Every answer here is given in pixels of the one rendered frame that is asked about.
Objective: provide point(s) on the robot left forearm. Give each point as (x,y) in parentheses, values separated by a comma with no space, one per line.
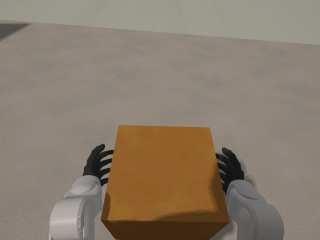
(73,217)

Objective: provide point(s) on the carton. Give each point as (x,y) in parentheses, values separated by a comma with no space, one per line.
(164,184)

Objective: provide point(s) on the left robot hand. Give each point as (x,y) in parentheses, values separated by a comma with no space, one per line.
(94,164)

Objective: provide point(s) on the right robot hand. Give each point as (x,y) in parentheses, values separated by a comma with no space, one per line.
(232,169)

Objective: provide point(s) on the robot right forearm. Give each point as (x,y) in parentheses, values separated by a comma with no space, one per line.
(255,219)

